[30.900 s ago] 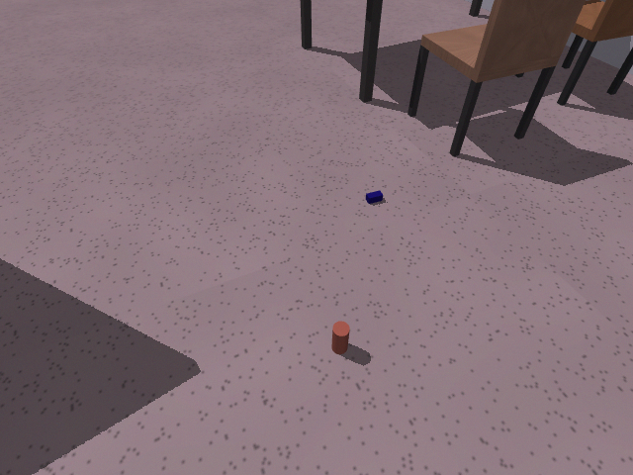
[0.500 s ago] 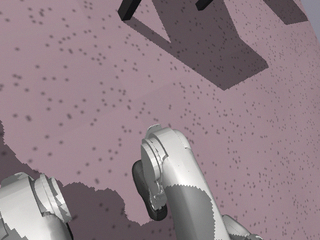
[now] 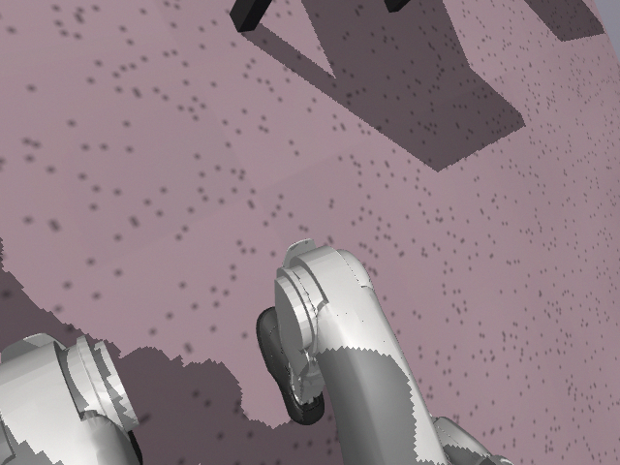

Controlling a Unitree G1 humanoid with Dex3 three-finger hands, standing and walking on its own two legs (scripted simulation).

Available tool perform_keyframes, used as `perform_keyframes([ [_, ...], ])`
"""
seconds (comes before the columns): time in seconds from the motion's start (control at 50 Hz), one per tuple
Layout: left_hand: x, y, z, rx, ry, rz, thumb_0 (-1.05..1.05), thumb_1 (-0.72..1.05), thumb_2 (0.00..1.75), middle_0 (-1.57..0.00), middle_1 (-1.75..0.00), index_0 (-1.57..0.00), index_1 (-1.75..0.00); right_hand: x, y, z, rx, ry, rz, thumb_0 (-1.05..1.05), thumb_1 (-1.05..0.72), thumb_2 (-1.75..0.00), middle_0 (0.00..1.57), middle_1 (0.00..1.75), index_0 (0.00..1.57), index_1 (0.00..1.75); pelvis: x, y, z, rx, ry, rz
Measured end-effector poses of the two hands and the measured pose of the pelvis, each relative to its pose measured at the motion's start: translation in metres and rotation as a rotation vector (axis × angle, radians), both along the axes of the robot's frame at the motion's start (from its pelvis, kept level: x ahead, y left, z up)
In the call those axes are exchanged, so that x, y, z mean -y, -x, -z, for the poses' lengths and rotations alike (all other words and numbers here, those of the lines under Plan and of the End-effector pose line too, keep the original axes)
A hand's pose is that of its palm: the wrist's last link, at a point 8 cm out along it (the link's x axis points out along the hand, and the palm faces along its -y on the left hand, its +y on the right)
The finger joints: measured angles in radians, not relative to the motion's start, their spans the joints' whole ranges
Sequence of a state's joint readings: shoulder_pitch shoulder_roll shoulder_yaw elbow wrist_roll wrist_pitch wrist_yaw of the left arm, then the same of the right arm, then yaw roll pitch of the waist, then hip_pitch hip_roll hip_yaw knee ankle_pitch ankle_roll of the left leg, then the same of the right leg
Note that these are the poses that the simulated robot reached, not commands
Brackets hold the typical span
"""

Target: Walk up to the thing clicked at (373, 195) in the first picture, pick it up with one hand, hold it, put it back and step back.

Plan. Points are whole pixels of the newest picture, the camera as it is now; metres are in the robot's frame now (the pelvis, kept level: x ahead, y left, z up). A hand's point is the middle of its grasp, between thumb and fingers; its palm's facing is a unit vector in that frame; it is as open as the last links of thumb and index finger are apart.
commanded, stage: withdraw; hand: left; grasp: from above
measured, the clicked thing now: out of the picture +0.47 +0.34 -0.28
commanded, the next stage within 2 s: home in 0.86 s
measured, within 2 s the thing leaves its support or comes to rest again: neither
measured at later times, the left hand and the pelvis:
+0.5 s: hand out of the picture +0.45 +0.38 -0.08, palm faces -0.44 -0.11 -0.89, open 11.8 cm; pelvis -0.01 +0.00 +0.05, yaw +6 degrees
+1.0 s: hand out of the picture +0.46 +0.36 -0.13, palm faces -0.34 -0.07 -0.94, open 11.1 cm; pelvis -0.01 -0.01 +0.02, yaw +5 degrees
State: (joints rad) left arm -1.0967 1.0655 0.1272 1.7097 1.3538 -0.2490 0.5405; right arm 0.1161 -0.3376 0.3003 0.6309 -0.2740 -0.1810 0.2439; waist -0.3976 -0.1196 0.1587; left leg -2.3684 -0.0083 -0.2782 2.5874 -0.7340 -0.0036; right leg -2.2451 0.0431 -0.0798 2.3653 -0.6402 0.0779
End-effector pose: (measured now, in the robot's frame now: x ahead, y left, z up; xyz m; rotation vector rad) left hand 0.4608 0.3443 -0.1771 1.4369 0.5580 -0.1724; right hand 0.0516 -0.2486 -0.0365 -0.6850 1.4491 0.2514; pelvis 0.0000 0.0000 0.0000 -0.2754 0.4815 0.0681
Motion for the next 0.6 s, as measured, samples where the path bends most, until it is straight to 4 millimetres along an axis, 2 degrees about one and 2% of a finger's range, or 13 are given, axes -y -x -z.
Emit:
perform_keyframes([
  [0.1,-0.005,-0.002,-0.009,0.038,0.007,-0.018,0.0,-0.12,0.67,-0.42,-0.67,-0.42,-0.66,0.001,-0.001,-0.001,0.002,0.002,0.001,0.0,-0.9,-0.9,0.2,0.3,0.2,0.3,0.001,0.0,-0.001,-0.003,-0.001,-0.003],
  [0.16,-0.014,-0.007,-0.023,0.091,-0.011,-0.036,0.0,-0.13,0.68,-0.42,-0.67,-0.42,-0.67,0.003,-0.001,-0.001,0.009,0.003,0.016,0.0,-0.9,-0.9,0.2,0.3,0.2,0.3,0.001,-0.001,-0.001,-0.013,-0.004,-0.004],
  [0.26,-0.028,-0.014,-0.069,0.175,-0.071,-0.052,0.0,-0.14,0.7,-0.42,-0.66,-0.41,-0.66,0.008,-0.008,0.001,0.022,-0.017,0.063,0.0,-0.9,-0.9,0.2,0.3,0.2,0.3,0.002,-0.005,-0.007,-0.053,-0.011,-0.015],
  [0.36,-0.043,-0.007,-0.117,0.122,-0.126,-0.09,0.0,-0.14,0.7,-0.42,-0.65,-0.41,-0.66,0.013,-0.022,0.004,0.073,-0.045,0.131,0.0,-0.9,-0.9,0.2,0.3,0.2,0.3,0.001,-0.005,-0.019,-0.091,-0.026,-0.032],
  [0.48,-0.036,0.006,-0.156,0.0,-0.091,-0.077,0.0,-0.14,0.71,-0.42,-0.65,-0.41,-0.66,0.015,-0.037,-0.001,0.106,-0.06,0.151,0.0,-0.9,-0.9,0.2,0.3,0.2,0.3,0.002,0.006,-0.042,-0.09,-0.056,-0.06],
  [0.54,-0.026,0.012,-0.162,-0.04,-0.053,-0.045,0.0,-0.13,0.7,-0.44,-0.64,-0.42,-0.65,0.02,-0.039,-0.007,0.122,-0.037,0.146,0.0,-0.9,-0.9,0.2,0.3,0.2,0.3,0.005,0.012,-0.05,-0.084,-0.064,-0.066],
  [0.6,-0.017,0.016,-0.159,-0.06,-0.02,-0.004,0.0,-0.12,0.7,-0.45,-0.63,-0.43,-0.65,0.027,-0.036,-0.013,0.132,0.001,0.145,0.0,-0.9,-0.9,0.2,0.3,0.2,0.3,0.007,0.016,-0.052,-0.077,-0.069,-0.068],
])
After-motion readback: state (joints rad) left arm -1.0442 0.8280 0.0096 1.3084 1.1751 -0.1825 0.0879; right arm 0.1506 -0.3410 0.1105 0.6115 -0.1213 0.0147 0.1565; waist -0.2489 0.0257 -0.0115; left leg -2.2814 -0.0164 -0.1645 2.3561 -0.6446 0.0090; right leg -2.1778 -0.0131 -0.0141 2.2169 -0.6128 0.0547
